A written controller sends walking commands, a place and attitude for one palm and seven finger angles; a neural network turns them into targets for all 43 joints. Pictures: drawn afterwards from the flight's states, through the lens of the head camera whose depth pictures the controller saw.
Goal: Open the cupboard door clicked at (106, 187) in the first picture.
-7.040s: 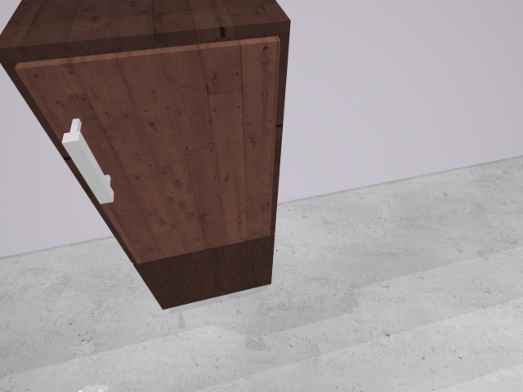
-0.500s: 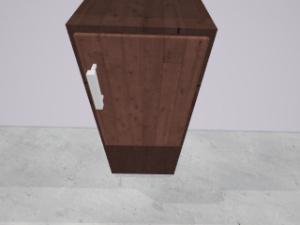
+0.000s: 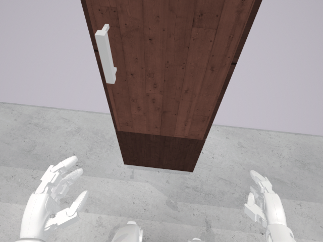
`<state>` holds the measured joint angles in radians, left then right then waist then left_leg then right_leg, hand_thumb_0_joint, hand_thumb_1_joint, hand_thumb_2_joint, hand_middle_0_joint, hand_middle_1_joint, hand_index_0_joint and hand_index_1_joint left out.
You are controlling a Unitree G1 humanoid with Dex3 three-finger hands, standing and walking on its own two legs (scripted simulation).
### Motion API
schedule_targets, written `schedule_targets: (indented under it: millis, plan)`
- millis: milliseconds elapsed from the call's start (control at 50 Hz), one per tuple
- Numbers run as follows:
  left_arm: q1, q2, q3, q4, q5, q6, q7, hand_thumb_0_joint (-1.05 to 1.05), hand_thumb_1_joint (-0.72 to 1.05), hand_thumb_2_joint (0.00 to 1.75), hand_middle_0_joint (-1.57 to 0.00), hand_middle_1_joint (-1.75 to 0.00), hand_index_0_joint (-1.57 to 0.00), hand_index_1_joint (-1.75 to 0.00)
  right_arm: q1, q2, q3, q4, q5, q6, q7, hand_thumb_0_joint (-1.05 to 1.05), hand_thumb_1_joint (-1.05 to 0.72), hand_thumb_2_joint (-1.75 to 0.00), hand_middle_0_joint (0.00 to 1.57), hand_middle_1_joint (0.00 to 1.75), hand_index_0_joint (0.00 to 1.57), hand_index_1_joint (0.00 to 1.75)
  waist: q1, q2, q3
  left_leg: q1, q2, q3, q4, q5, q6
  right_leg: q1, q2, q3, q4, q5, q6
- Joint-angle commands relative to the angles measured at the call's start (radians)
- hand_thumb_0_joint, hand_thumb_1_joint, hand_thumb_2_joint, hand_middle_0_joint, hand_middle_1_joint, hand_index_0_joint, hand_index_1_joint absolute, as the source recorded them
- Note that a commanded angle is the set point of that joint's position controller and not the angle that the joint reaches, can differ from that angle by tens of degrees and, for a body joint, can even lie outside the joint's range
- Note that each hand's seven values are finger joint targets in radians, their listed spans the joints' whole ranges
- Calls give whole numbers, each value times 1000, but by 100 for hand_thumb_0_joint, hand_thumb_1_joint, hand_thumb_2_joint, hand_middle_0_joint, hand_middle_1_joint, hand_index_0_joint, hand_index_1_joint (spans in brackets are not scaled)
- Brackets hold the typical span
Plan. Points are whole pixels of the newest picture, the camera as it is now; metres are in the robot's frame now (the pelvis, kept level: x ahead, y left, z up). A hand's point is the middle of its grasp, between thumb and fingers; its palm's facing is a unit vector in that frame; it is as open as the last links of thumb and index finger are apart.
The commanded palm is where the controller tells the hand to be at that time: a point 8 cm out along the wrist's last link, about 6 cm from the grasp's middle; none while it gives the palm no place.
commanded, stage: raise the hand with hooked fingers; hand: left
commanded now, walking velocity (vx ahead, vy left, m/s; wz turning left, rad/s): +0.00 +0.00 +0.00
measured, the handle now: (108, 55) +0.56 +0.22 +0.14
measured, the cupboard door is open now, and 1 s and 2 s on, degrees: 0 0 0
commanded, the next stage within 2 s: move the hooked fingers beside the handle in 1.60 s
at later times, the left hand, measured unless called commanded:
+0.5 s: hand (57, 164) +0.24 +0.25 +0.09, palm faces +0.01 -1.00 -0.06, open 12.0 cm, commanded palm +0.22 +0.30 +0.11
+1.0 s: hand (27, 127) +0.29 +0.31 +0.15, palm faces +0.05 -1.00 -0.05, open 13.9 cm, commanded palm +0.26 +0.35 +0.16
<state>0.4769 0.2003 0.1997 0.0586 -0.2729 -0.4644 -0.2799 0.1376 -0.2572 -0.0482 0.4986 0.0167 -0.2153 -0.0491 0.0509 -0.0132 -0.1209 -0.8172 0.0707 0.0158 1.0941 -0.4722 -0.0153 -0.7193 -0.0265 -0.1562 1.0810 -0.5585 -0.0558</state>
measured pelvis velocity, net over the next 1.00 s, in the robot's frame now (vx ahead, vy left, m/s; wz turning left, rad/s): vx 0.01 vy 0.04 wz -0.01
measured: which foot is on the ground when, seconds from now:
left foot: down 0.00-1.00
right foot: down 0.00-1.00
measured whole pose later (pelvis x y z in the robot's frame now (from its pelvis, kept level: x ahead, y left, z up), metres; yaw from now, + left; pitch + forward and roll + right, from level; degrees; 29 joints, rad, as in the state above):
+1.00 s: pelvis +0.01 +0.04 +0.06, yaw +0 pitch +4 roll -2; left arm -0.03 0.40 0.39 0.30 -0.33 -0.15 -0.43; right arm 0.25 -0.26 0.08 0.59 0.05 -0.21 -0.09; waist 0.03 0.03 -0.04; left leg -0.47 0.03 0.06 0.73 -0.33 0.04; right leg -0.37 -0.04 -0.12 0.67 -0.36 0.01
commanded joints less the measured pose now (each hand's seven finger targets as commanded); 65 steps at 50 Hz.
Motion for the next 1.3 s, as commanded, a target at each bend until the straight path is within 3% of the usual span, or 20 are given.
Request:
schedule_targets:
  millis: [0, 40, 80, 140, 260, 420, 540, 580, 620, 640, 680, 800, 920, 960, 1020, 1040, 1080, 1160, 1180, 1280]
  plan:
    - [-271, 162, 36, -302, -23, -108, -41, 0, 29, 64, -24, -69, -24, -69, 62, -102, -16, -59, 7, -55, -28, 0, -90, -90, 20, 30, 20, 30, -117, 100, -166, 170, -45, -30, -94, 247, 51, 28, 29, 189, -244, 310, 48]
    - [-256, 193, 69, -207, -48, -49, -86, 0, 25, 62, -25, -72, -25, -72, 50, -114, -6, -51, 14, -60, -34, 0, -90, -90, 20, 30, 20, 30, -100, 81, -150, 158, -48, -38, -113, 244, 50, 66, 31, 193, -266, 299, 47]
    - [-205, 215, 115, -182, -66, 17, -106, 0, 20, 60, -25, -75, -25, -75, 38, -114, -5, -62, 23, -58, -37, 0, -90, -90, 20, 30, 20, 30, -67, 71, -195, 177, -53, -31, -153, 256, 49, 136, 18, 199, -299, 308, 55]
    - [-148, 241, 194, -107, -99, 102, -104, 0, 13, 57, -25, -80, -25, -80, 17, -104, -2, -67, 27, -48, -39, 0, -90, -90, 20, 30, 20, 30, -26, -7, -208, 189, -58, -36, -200, 285, 45, 228, 9, 197, -327, 357, 68]
    - [-230, 244, 203, -123, -103, 64, -63, 0, -1, 51, -27, -88, -27, -88, 36, -109, 7, -61, 19, -56, -33, 0, -90, -90, 20, 30, 20, 30, -37, -24, -126, 214, -59, -32, -268, 261, 41, 210, 10, 176, -364, 300, 69]
    - [-343, 286, 189, -132, -90, 33, -77, 0, -20, 43, -28, -100, -28, -100, 73, -141, 6, -46, 30, -90, -37, 0, -90, -90, 20, 30, 20, 30, -45, 77, -140, 342, -58, -31, -351, 231, 46, 195, 29, 121, -389, 235, 46]
    - [-401, 326, 225, -94, -91, 83, -64, 0, -34, 37, -29, -110, -29, -110, 76, -151, 14, -48, 32, -83, -39, 0, -90, -90, 20, 30, 20, 30, -37, 74, -111, 399, -54, -46, -406, 255, 41, 229, 46, 89, -403, 285, 37]
    - [-432, 321, 214, -113, -84, 101, -67, 0, -38, 35, -29, -112, -29, -112, 71, -147, 18, -53, 34, -79, -38, 0, -90, -90, 20, 30, 20, 30, -36, 125, -126, 436, -53, -44, -424, 269, 37, 239, 44, 82, -408, 304, 35]
    - [-455, 325, 212, -105, -80, 123, -68, 0, -43, 33, -29, -115, -29, -115, 69, -147, 22, -54, 35, -77, -37, 0, -90, -90, 20, 30, 20, 30, -41, 129, -117, 456, -50, -50, -439, 269, 35, 237, 47, 75, -419, 308, 36]
    - [-468, 336, 223, -72, -83, 141, -74, 0, -45, 32, -30, -117, -30, -117, 75, -151, 25, -53, 34, -71, -38, 0, -90, -90, 20, 30, 20, 30, -43, 93, -91, 451, -49, -57, -445, 276, 36, 246, 53, 72, -425, 319, 32]
    - [-515, 337, 220, -55, -82, 163, -88, 0, -50, 30, -30, -120, -30, -120, 68, -150, 28, -54, 37, -65, -41, 0, -90, -90, 20, 30, 20, 30, -46, 88, -85, 462, -48, -57, -459, 271, 34, 249, 53, 70, -437, 321, 34]
    - [-641, 384, 247, -35, -80, 210, -120, 0, -50, 30, -30, -120, -30, -120, 65, -151, 39, -55, 37, -58, -51, 0, -90, -90, 20, 30, 20, 30, -43, 108, -125, 529, -49, -66, -483, 310, 32, 286, 54, 71, -462, 351, 30]
    - [-731, 435, 281, 39, -82, 248, -149, 0, -50, 30, -30, -120, -30, -120, 64, -155, 48, -45, 38, -52, -60, 0, -90, -90, 20, 30, 20, 30, -44, 98, -114, 553, -48, -72, -510, 311, 31, 301, 53, 70, -492, 355, 29]
    - [-775, 457, 287, 32, -81, 253, -160, 0, -50, 30, -30, -120, -30, -120, 61, -155, 52, -47, 38, -52, -59, 0, -90, -90, 20, 30, 20, 30, -40, 135, -121, 577, -48, -74, -517, 346, 29, 322, 55, 72, -499, 380, 23]
    - [-799, 478, 305, 62, -81, 263, -168, 0, -50, 30, -30, -120, -30, -120, 70, -157, 50, -42, 38, -53, -63, 0, -90, -90, 20, 30, 20, 30, -41, 123, -132, 598, -46, -77, -527, 361, 29, 328, 53, 71, -510, 390, 25]
    - [-804, 496, 320, 94, -87, 270, -175, 0, -50, 30, -30, -120, -30, -120, 74, -160, 51, -40, 37, -50, -64, 0, -90, -90, 20, 30, 20, 30, -37, 83, -119, 588, -48, -73, -528, 370, 32, 346, 56, 74, -520, 408, 23]
    - [-842, 505, 323, 121, -89, 280, -185, 0, -50, 30, -30, -120, -30, -120, 72, -162, 50, -38, 42, -48, -66, 0, -90, -90, 20, 30, 20, 30, -41, 103, -109, 584, -53, -66, -535, 347, 34, 340, 53, 79, -531, 395, 26]
    - [-780, 458, 290, 177, -95, 296, -210, 0, -50, 30, -30, -120, -30, -120, 82, -166, 44, -46, 45, -46, -57, 0, -90, -90, 20, 30, 20, 30, -35, 72, -111, 574, -57, -53, -530, 370, 40, 356, 49, 80, -533, 428, 26]
    - [-781, 466, 290, 165, -89, 295, -209, 0, -50, 30, -30, -120, -30, -120, 80, -166, 42, -48, 45, -44, -54, 0, -90, -90, 20, 30, 20, 30, -33, 96, -110, 576, -57, -50, -530, 361, 39, 347, 49, 83, -533, 417, 27]
    - [-796, 503, 333, 116, -88, 268, -181, 0, -50, 30, -30, -120, -30, -120, 84, -164, 39, -55, 40, -39, -49, 0, -90, -90, 20, 30, 20, 30, -31, 92, -120, 577, -58, -42, -533, 355, 41, 358, 51, 89, -535, 413, 28]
